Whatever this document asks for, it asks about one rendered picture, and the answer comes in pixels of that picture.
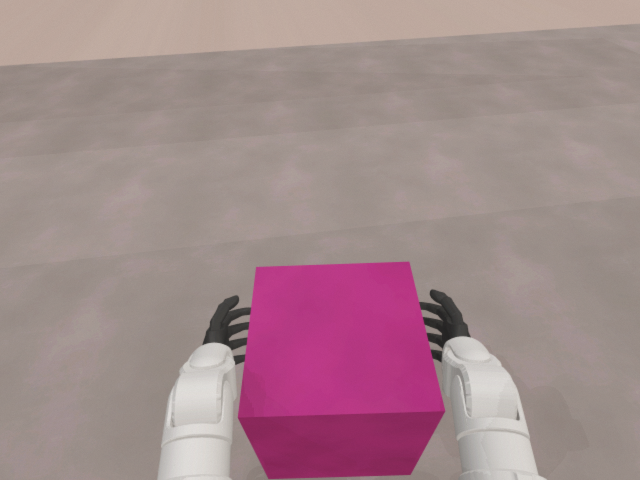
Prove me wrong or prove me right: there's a carton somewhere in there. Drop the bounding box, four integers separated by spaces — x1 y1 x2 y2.
238 262 445 479

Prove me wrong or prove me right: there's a robot left forearm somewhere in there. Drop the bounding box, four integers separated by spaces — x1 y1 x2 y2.
157 343 237 480

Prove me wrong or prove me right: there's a robot right forearm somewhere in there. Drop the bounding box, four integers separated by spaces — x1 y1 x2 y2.
442 336 547 480

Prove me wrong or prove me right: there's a right robot hand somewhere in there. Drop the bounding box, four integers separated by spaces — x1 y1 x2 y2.
419 289 471 363

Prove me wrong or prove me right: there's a left robot hand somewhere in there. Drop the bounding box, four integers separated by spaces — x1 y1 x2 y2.
202 295 251 365

